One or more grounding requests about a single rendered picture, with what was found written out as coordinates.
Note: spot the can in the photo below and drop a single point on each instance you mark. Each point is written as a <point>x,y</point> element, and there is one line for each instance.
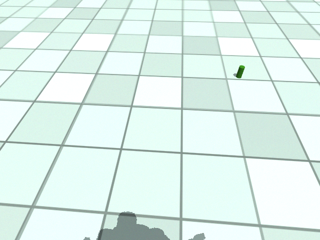
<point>240,71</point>

